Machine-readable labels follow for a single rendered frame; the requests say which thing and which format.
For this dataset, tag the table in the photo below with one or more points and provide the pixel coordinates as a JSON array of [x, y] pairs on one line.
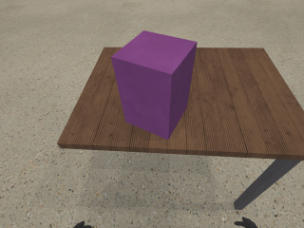
[[238, 106]]

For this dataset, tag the robot right hand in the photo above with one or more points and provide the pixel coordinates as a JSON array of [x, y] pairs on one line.
[[246, 222]]

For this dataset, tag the carton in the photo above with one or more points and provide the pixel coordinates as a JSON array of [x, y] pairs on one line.
[[153, 74]]

